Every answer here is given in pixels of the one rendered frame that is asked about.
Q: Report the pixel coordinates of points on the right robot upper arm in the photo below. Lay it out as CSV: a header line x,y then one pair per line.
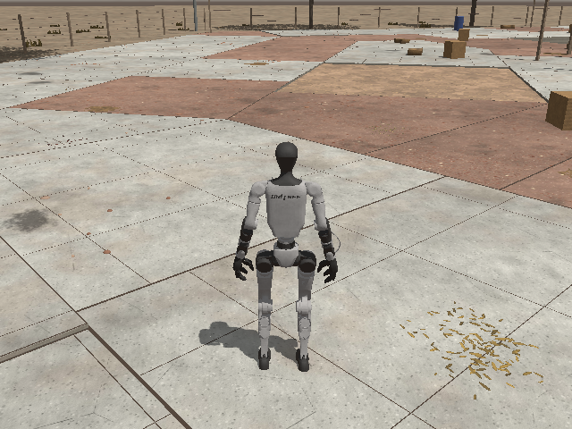
x,y
314,190

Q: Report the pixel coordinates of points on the right robot hand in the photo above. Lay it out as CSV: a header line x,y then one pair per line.
x,y
333,269

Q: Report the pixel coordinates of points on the robot torso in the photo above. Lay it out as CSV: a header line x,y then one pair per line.
x,y
286,210

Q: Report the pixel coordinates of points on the left robot upper arm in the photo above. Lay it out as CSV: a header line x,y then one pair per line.
x,y
257,190

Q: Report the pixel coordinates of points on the left robot hand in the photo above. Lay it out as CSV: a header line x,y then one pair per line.
x,y
237,267

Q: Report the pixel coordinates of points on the robot right forearm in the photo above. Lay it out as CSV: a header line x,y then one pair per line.
x,y
326,241

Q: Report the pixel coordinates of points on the humanoid robot head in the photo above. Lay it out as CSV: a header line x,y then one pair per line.
x,y
286,155

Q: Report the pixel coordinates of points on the robot left forearm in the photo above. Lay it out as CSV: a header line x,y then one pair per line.
x,y
244,240

